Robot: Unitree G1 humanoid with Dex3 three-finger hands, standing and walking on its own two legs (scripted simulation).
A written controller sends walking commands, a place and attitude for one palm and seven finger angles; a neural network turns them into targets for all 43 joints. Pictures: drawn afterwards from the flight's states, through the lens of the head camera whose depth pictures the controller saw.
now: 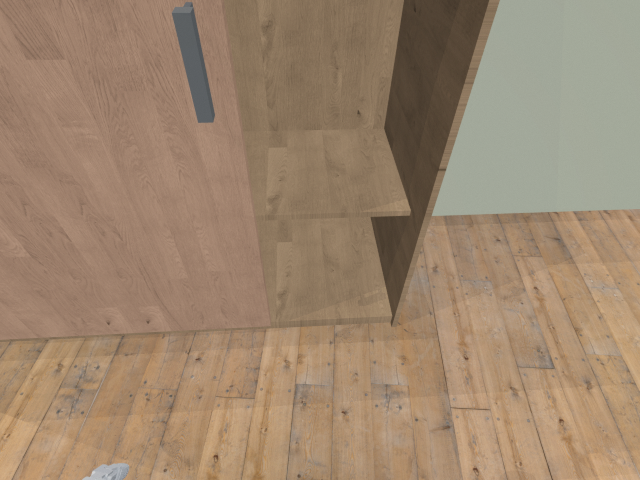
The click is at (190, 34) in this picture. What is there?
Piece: wardrobe's sliding door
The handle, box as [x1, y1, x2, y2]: [172, 2, 214, 122]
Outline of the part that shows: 185,2 182,7 174,8 172,12 174,24 198,122 212,122 214,112 193,8 191,2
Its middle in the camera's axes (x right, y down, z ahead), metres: -0.21 -0.29 +0.65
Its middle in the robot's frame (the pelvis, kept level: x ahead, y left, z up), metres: +0.69 +0.25 +0.20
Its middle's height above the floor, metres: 0.96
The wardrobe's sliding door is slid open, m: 0.43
